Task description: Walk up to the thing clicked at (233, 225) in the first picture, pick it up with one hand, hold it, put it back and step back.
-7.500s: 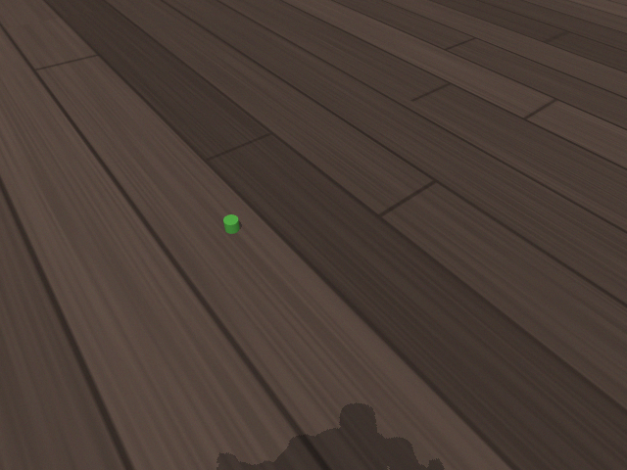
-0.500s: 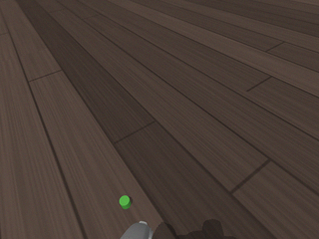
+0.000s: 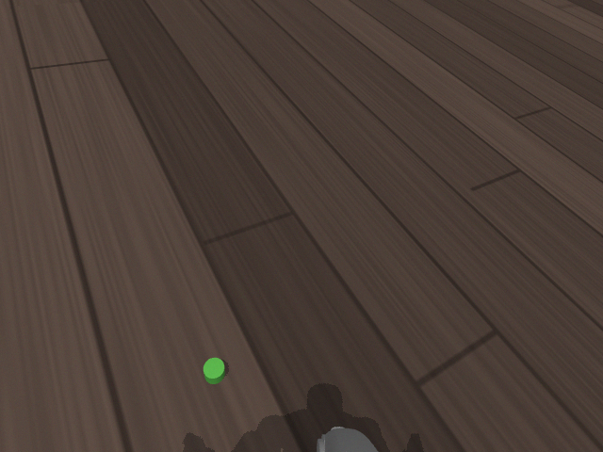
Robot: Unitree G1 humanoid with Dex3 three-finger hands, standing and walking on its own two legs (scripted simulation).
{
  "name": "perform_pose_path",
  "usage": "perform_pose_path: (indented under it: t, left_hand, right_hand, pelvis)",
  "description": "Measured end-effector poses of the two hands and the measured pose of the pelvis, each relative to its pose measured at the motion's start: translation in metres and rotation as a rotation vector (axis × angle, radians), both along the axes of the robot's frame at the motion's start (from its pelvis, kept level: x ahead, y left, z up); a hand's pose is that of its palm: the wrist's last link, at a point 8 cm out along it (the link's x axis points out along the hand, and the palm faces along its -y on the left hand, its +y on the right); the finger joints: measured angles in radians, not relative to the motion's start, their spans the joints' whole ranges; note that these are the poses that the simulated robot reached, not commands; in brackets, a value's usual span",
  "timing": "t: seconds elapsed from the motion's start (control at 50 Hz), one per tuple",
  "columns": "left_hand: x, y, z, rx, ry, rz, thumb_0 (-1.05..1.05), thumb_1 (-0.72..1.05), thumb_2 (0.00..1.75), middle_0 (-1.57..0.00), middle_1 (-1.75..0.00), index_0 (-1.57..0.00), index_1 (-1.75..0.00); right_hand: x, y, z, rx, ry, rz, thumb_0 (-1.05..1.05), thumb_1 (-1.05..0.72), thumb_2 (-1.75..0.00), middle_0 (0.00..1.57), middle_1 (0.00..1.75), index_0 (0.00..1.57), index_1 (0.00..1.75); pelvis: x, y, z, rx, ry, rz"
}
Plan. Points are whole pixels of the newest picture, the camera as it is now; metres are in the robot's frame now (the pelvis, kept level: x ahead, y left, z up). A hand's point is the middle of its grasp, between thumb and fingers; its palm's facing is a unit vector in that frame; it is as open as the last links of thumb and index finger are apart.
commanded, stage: walk up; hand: left
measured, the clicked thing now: (214, 370) +0.46 +0.17 -0.73
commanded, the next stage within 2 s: none
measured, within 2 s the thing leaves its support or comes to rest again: neither
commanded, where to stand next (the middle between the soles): +0.06 -0.03 m, yaw -5 degrees
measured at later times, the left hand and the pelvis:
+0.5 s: hand out of the picture +0.09 +0.23 -0.13, palm faces -0.06 -0.90 -0.44, open 7.3 cm; pelvis -0.04 -0.04 -0.01, yaw -2 degrees
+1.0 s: hand out of the picture -0.01 +0.22 -0.13, palm faces -0.07 -0.91 -0.42, open 7.3 cm; pelvis -0.04 -0.06 +0.00, yaw -4 degrees
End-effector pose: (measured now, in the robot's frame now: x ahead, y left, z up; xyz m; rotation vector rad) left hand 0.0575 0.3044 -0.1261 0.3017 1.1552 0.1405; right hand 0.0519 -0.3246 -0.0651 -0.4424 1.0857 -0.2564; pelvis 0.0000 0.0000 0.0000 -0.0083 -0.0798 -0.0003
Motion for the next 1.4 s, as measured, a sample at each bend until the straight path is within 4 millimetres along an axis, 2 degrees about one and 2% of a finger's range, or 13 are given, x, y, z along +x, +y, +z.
perform_pose_path:
  t: [0.12,0.28,0.36,0.46,0.54,0.68,0.76,0.84,0.94,1.12,1.2,1.28,1.4]
  left_hand:
    - [0.023,-0.015,-0.008,-0.017,0.017,0.014,0.01,0.91,0.90,-0.21,-0.30,-0.21,-0.30]
    - [0.032,-0.030,0.002,0.082,0.060,-0.028,0.01,0.91,0.90,-0.21,-0.30,-0.21,-0.30]
    - [0.032,-0.032,0.019,0.123,0.023,-0.042,0.01,0.91,0.90,-0.21,-0.30,-0.21,-0.30]
    - [0.031,-0.033,0.032,0.147,-0.038,-0.050,0.01,0.90,0.90,-0.21,-0.30,-0.21,-0.30]
    - [0.022,-0.032,0.030,0.122,-0.091,-0.039,0.01,0.90,0.90,-0.21,-0.30,-0.21,-0.30]
    - [-0.016,-0.034,0.019,0.039,-0.029,-0.001,0.01,0.91,0.90,-0.21,-0.30,-0.21,-0.30]
    - [-0.040,-0.035,0.014,0.019,0.024,0.010,0.01,0.91,0.90,-0.21,-0.30,-0.21,-0.30]
    - [-0.059,-0.038,0.013,0.038,0.104,-0.013,0.01,0.91,0.90,-0.21,-0.30,-0.21,-0.30]
    - [-0.066,-0.043,0.022,0.097,0.096,-0.016,0.01,0.91,0.90,-0.21,-0.30,-0.21,-0.30]
    - [-0.074,-0.022,0.057,0.175,0.091,0.026,0.01,0.90,0.90,-0.21,-0.30,-0.21,-0.30]
    - [-0.059,-0.005,0.051,0.187,0.098,0.020,0.01,0.90,0.90,-0.21,-0.30,-0.21,-0.30]
    - [-0.030,0.012,0.024,0.160,0.073,0.018,0.01,0.90,0.90,-0.21,-0.30,-0.21,-0.30]
    - [0.005,0.006,-0.003,0.080,0.047,-0.019,0.01,0.91,0.90,-0.20,-0.30,-0.21,-0.30]
  right_hand:
    - [0.013,-0.010,0.000,-0.040,0.026,0.000,0.00,-0.90,-0.89,0.20,0.30,0.21,0.30]
    - [0.033,-0.025,-0.054,0.056,0.019,-0.033,0.00,-0.90,-0.89,0.20,0.30,0.21,0.30]
    - [0.028,-0.021,-0.068,0.103,0.037,-0.036,0.00,-0.91,-0.89,0.20,0.30,0.21,0.30]
    - [0.001,-0.019,-0.071,0.129,0.071,-0.023,0.00,-0.91,-0.89,0.20,0.30,0.21,0.30]
    - [-0.031,-0.021,-0.069,0.111,0.117,-0.022,0.00,-0.91,-0.89,0.20,0.30,0.21,0.30]
    - [-0.092,-0.022,-0.039,0.070,0.158,-0.080,0.00,-0.91,-0.89,0.20,0.30,0.21,0.30]
    - [-0.103,-0.028,-0.027,0.057,0.168,-0.088,0.00,-0.90,-0.89,0.20,0.30,0.21,0.30]
    - [-0.099,-0.041,-0.025,0.066,0.139,-0.105,0.00,-0.90,-0.89,0.20,0.30,0.21,0.30]
    - [-0.085,-0.060,-0.042,0.086,0.134,-0.109,0.00,-0.90,-0.89,0.20,0.30,0.21,0.30]
    - [-0.021,-0.042,-0.043,0.150,0.064,-0.041,0.00,-0.91,-0.89,0.20,0.30,0.21,0.30]
    - [0.000,-0.023,-0.048,0.160,0.043,-0.046,0.00,-0.91,-0.89,0.20,0.30,0.20,0.30]
    - [0.014,0.001,-0.057,0.136,0.031,-0.049,0.00,-0.91,-0.89,0.20,0.30,0.21,0.30]
    - [0.009,0.029,-0.048,0.122,0.028,-0.041,0.00,-0.91,-0.89,0.20,0.30,0.21,0.30]
  pelvis:
    - [0.007,-0.007,-0.001,0.008,0.007,-0.009]
    - [0.000,-0.029,-0.018,-0.002,0.023,-0.035]
    - [-0.014,-0.037,-0.015,0.041,0.018,-0.039]
    - [-0.030,-0.039,-0.012,0.048,0.035,-0.040]
    - [-0.039,-0.036,-0.014,0.024,0.036,-0.020]
    - [-0.049,-0.030,0.001,0.013,0.014,-0.007]
    - [-0.052,-0.036,0.007,0.012,0.019,-0.019]
    - [-0.051,-0.044,0.007,0.014,0.027,-0.053]
    - [-0.045,-0.055,-0.001,-0.028,0.012,-0.058]
    - [-0.024,-0.044,0.011,-0.003,0.007,-0.063]
    - [-0.016,-0.031,0.006,-0.002,0.008,-0.058]
    - [-0.011,-0.013,-0.011,0.005,0.004,-0.049]
    - [-0.022,-0.002,-0.011,0.000,0.008,-0.070]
